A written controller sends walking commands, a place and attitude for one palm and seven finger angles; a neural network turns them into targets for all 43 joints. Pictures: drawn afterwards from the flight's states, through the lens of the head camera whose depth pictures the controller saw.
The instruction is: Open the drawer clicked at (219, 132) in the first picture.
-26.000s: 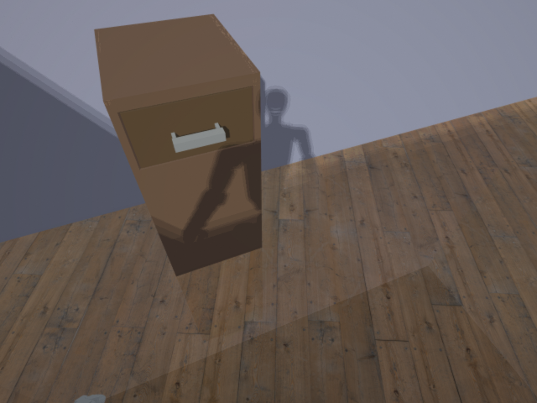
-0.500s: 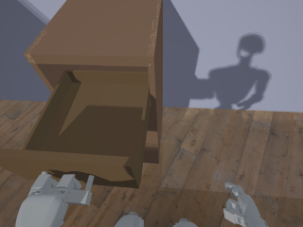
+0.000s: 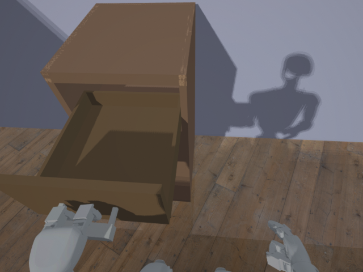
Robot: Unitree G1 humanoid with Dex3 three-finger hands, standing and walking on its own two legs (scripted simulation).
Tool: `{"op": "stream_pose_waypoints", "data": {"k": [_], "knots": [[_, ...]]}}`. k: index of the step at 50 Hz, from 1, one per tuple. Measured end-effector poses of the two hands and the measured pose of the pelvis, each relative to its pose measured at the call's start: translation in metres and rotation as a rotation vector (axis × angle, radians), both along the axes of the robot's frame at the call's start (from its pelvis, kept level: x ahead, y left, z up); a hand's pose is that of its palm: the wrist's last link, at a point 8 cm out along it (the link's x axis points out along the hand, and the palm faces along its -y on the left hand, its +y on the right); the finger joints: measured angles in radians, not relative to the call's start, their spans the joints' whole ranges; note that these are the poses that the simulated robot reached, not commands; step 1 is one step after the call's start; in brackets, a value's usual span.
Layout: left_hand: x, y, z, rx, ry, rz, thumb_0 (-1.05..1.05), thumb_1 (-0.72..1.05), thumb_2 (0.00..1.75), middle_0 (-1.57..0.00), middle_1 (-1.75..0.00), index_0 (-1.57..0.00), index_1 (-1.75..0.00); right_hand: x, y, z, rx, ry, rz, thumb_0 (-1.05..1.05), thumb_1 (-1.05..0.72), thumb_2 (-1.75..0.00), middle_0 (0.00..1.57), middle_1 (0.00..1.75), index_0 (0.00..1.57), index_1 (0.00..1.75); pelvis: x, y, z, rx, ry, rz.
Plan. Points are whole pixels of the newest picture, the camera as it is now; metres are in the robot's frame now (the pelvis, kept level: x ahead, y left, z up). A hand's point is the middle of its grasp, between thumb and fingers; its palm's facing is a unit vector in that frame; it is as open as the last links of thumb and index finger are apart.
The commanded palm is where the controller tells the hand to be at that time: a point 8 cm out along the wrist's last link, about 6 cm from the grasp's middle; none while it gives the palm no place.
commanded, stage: lift the hand off the handle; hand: left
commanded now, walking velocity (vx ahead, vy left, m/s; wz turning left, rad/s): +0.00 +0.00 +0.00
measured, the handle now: (84, 219) +0.23 +0.23 +0.01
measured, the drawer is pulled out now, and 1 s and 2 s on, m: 0.30 0.30 0.30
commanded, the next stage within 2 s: draw the hand back to the body in 1.58 s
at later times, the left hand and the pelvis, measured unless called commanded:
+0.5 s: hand (73, 243) +0.18 +0.23 +0.01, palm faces -0.02 -0.10 -0.99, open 13.5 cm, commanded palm +0.16 +0.23 +0.08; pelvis +0.00 +0.01 +0.01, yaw +1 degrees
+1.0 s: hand (56, 233) +0.18 +0.23 +0.08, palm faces +0.04 -0.12 -0.99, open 13.6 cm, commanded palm +0.15 +0.23 +0.15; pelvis +0.01 +0.01 +0.04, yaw +0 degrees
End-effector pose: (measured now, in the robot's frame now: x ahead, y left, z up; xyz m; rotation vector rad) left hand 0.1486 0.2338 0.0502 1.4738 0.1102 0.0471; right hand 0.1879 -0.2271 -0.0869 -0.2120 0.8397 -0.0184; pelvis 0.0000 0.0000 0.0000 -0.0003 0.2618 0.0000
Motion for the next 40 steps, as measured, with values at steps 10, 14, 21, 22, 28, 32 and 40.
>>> {"op": "stream_pose_waypoints", "data": {"k": [10,14,21,22,28,32,40], "knots": [[0.004,0.001,-0.006,0.009,-0.033,0.019,0.0,-0.48,0.3,-0.3,-1.19,-0.32,-1.2,-0.005,0.006,-0.01,-0.006,0.024,0.008,0.01,-0.91,-0.9,0.2,0.3,0.2,0.29,-0.004,0.004,-0.004,-0.004,0.006,0.009],[0.008,0.003,-0.007,0.015,-0.034,0.029,0.0,-0.49,0.3,-0.31,-1.2,-0.33,-1.22,-0.008,0.011,-0.01,0.002,0.033,0.008,0.01,-0.91,-0.9,0.2,0.3,0.2,0.29,-0.006,0.005,-0.002,-0.007,-0.001,0.014],[0.01,0.004,0.002,0.003,-0.008,0.031,0.0,-0.49,0.3,-0.32,-1.2,-0.36,-1.24,-0.011,0.018,-0.001,0.01,0.029,-0.002,0.01,-0.91,-0.9,0.2,0.3,0.2,0.29,-0.005,0.006,0.007,-0.011,-0.026,0.014],[0.01,0.004,0.004,0.001,-0.005,0.029,0.0,-0.49,0.3,-0.32,-1.2,-0.36,-1.24,-0.011,0.018,0.001,0.01,0.025,-0.003,0.01,-0.91,-0.9,0.2,0.3,0.2,0.29,-0.005,0.007,0.008,-0.011,-0.03,0.013],[0.011,0.003,0.023,-0.012,-0.026,0.015,0.0,-0.49,0.3,-0.32,-1.2,-0.38,-1.22,-0.008,0.017,0.013,0.009,-0.004,-0.005,0.01,-0.91,-0.9,0.2,0.3,0.2,0.29,-0.003,0.01,0.016,-0.012,-0.055,0.011],[0.01,0.003,0.036,-0.014,-0.046,0.009,0.0,-0.49,0.3,-0.32,-1.2,-0.38,-1.22,-0.004,0.017,0.021,0.012,-0.022,-0.003,0.01,-0.91,-0.9,0.2,0.3,0.2,0.29,-0.001,0.011,0.02,-0.01,-0.069,0.007],[0.009,0.0,0.057,-0.029,-0.064,0.009,0.0,-0.49,0.3,-0.32,-1.2,-0.37,-1.22,0.007,0.023,0.033,0.037,-0.061,0.011,0.01,-0.91,-0.9,0.2,0.3,0.2,0.29,0.002,0.014,0.027,-0.008,-0.098,0.003]]}}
